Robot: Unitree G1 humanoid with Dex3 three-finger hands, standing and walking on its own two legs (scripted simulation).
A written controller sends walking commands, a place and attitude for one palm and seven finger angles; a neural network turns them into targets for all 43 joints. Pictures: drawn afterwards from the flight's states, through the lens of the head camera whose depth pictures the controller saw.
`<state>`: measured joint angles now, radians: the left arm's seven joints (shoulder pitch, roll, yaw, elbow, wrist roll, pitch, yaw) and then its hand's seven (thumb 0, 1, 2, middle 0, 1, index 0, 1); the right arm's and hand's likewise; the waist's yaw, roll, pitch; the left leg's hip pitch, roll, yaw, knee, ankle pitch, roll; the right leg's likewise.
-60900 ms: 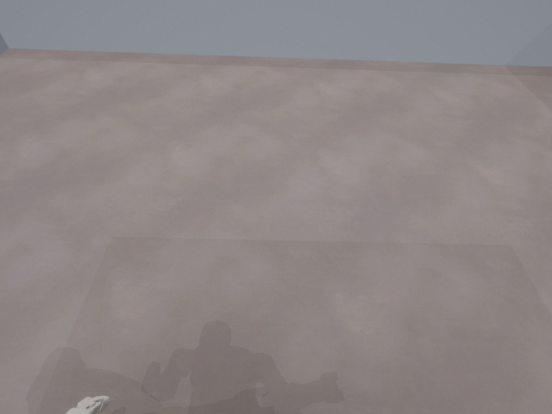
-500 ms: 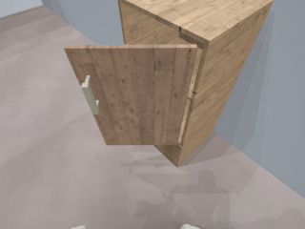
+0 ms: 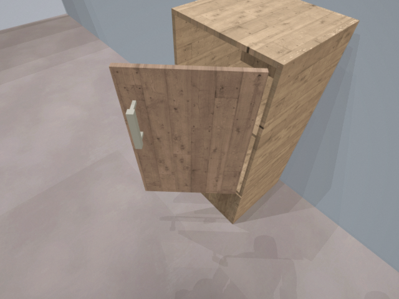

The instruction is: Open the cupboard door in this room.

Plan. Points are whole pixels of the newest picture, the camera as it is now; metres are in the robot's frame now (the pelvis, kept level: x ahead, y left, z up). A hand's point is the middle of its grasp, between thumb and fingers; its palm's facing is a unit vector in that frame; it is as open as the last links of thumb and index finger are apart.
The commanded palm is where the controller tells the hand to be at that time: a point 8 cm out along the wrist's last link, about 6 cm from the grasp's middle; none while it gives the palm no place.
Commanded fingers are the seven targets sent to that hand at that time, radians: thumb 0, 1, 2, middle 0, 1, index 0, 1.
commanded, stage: come to a stop and stand still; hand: left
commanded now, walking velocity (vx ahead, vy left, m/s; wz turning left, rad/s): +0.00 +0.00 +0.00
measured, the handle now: (136, 125) +0.55 +0.22 -0.02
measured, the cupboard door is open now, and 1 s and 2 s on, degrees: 47 47 47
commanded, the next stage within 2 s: look again from close up in 0.48 s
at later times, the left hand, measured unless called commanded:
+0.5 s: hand out of the picture -0.04 +0.14 -0.18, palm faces +0.04 -0.99 -0.15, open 7.4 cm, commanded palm none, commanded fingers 0.00 0.90 0.90 -0.20 -0.30 -0.20 -0.30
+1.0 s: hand out of the picture -0.03 +0.17 -0.18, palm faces +0.04 -0.98 -0.19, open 7.4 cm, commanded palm none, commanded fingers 0.00 0.90 0.90 -0.20 -0.30 -0.20 -0.30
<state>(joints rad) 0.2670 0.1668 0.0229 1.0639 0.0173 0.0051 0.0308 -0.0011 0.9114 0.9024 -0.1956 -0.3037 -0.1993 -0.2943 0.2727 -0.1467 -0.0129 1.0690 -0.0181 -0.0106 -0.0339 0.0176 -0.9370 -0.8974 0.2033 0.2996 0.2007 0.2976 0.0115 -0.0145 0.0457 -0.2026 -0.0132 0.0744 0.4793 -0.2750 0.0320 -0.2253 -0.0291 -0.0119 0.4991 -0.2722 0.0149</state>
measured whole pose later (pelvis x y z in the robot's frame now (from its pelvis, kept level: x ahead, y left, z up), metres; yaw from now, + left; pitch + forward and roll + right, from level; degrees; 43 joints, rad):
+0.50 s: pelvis -0.02 -0.02 +0.00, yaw +0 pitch -1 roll +0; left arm 0.31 0.13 0.00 1.12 0.01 -0.01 0.03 0.00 0.91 0.90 -0.20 -0.30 -0.20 -0.29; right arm 0.30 -0.11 0.01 1.14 -0.02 -0.01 -0.02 0.01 -0.91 -0.90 0.20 0.30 0.20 0.30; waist 0.01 -0.02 0.03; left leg -0.19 0.01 0.06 0.42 -0.22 0.01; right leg -0.21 -0.01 -0.03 0.45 -0.22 -0.01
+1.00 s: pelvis -0.03 +0.00 +0.00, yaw +1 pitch -2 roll +0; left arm 0.32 0.15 0.00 1.07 0.02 -0.02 0.04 0.00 0.91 0.90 -0.20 -0.30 -0.20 -0.29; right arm 0.32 -0.15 0.00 1.06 -0.02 -0.02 -0.01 0.01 -0.92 -0.90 0.20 0.30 0.20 0.30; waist -0.01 -0.01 0.00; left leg -0.23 -0.01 0.06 0.49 -0.23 0.03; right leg -0.24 -0.03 -0.03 0.50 -0.23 0.01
